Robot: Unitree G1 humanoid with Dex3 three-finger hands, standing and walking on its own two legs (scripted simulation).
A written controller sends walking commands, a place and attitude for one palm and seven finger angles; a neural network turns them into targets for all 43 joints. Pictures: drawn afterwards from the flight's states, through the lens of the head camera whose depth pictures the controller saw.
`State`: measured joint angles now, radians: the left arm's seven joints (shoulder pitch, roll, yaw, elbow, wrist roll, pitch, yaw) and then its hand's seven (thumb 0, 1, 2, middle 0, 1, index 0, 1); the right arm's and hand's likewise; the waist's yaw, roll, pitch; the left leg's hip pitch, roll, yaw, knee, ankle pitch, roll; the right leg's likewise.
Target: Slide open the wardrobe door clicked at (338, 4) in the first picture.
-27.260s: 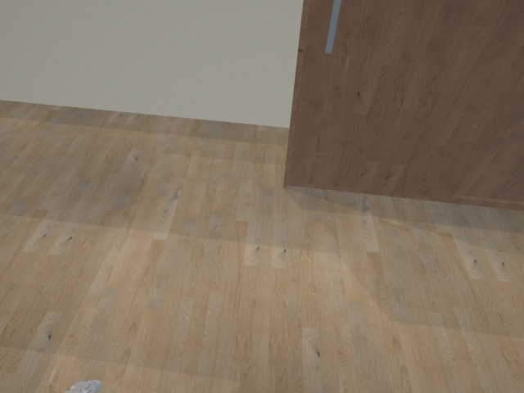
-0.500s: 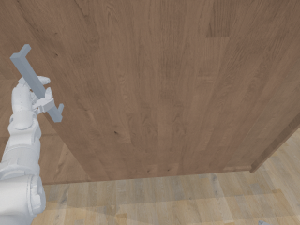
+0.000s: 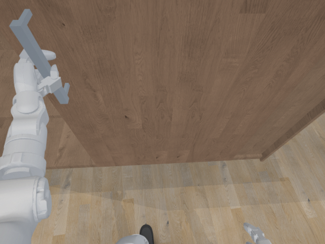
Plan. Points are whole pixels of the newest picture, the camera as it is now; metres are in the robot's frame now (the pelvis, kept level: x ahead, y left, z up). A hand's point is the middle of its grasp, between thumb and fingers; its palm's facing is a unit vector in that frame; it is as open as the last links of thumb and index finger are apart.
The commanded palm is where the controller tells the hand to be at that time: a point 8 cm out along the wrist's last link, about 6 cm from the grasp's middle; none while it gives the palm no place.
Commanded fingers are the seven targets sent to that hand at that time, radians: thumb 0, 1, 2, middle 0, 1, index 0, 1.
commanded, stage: stop walking and hold the door there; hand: left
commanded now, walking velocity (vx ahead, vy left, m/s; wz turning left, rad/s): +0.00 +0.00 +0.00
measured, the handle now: (48, 63) +0.50 +0.32 +0.12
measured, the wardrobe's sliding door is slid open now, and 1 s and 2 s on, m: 0.60 0.60 0.60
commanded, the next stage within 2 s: loosen the grip on the handle in 0.70 s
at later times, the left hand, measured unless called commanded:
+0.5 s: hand (57, 78) +0.45 +0.28 +0.11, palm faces +0.48 -0.85 -0.21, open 5.7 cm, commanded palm +0.41 +0.31 +0.10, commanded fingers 0.00 0.90 0.90 -0.45 -1.40 -0.45 -1.40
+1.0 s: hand (57, 78) +0.46 +0.28 +0.11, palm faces +0.45 -0.87 -0.20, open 7.4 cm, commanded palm +0.40 +0.31 +0.12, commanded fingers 0.00 -0.43 0.26 -0.44 -1.38 -0.44 -1.38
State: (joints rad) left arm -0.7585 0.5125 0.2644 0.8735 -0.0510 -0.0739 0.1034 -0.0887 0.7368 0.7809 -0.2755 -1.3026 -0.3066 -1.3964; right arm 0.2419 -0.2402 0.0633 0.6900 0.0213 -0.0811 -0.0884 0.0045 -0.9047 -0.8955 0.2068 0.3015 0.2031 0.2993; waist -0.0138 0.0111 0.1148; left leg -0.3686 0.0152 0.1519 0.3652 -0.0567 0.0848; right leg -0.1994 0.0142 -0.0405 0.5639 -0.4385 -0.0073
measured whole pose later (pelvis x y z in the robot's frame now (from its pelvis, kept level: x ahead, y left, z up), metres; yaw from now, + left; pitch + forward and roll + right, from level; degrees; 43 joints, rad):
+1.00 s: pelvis +0.00 -0.04 -0.01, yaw +0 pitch +8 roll +0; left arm -0.81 0.61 0.53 1.01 0.12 -0.04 0.01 -0.02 0.42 0.69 -0.33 -1.27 -0.37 -1.39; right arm 0.32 -0.29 -0.03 0.68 -0.04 -0.09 -0.03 0.00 -0.91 -0.90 0.21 0.30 0.20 0.30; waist -0.09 -0.03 -0.01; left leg -0.54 0.05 0.14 0.51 -0.10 0.05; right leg -0.29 0.04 -0.04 0.55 -0.40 -0.04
